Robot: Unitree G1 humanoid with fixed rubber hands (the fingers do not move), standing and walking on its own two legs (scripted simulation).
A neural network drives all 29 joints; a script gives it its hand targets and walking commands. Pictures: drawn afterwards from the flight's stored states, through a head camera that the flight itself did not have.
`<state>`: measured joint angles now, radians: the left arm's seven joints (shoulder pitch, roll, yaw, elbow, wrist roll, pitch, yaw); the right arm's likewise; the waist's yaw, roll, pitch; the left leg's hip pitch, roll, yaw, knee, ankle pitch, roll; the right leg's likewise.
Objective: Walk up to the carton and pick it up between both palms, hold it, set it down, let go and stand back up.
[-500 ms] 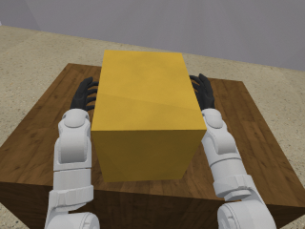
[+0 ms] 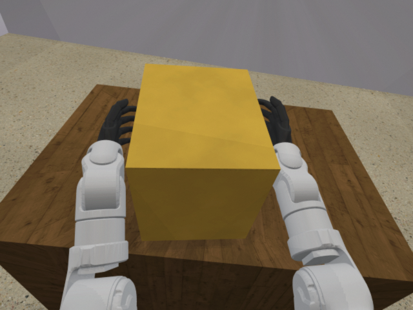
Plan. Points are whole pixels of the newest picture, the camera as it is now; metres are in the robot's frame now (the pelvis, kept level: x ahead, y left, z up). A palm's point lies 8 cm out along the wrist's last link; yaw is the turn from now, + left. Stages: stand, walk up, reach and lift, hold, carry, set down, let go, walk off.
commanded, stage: hold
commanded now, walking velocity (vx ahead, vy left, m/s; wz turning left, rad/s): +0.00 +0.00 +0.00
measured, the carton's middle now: (196, 152) +0.39 +0.00 +0.13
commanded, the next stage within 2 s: none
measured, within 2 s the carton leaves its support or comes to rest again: neither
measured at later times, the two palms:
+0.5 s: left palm (111, 145) +0.35 +0.16 +0.17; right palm (278, 144) +0.36 -0.15 +0.18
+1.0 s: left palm (110, 146) +0.35 +0.16 +0.17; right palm (277, 144) +0.36 -0.15 +0.18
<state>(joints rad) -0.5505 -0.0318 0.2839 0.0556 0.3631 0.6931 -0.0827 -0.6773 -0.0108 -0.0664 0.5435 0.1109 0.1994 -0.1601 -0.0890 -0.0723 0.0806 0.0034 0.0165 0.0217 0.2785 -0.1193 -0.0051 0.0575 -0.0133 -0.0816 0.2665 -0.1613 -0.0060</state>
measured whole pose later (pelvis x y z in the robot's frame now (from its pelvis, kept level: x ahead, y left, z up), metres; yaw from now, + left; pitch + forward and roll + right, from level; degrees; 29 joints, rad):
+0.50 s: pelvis +0.00 +0.00 +0.00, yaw +0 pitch -10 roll +0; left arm -0.54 -0.04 0.28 0.03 0.36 0.71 -0.08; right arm -0.66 -0.02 -0.06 0.52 0.12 0.21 -0.16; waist -0.08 -0.07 0.10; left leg 0.01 0.02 0.02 0.28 -0.12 0.00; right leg 0.06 -0.01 -0.08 0.28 -0.17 -0.01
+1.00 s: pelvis +0.00 +0.00 +0.00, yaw +0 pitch -10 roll +0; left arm -0.51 -0.04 0.27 0.01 0.36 0.71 -0.08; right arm -0.64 -0.01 -0.04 0.51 0.13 0.21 -0.17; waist -0.09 -0.07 0.09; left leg 0.01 0.02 0.02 0.29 -0.13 0.00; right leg 0.07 -0.01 -0.08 0.27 -0.17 -0.01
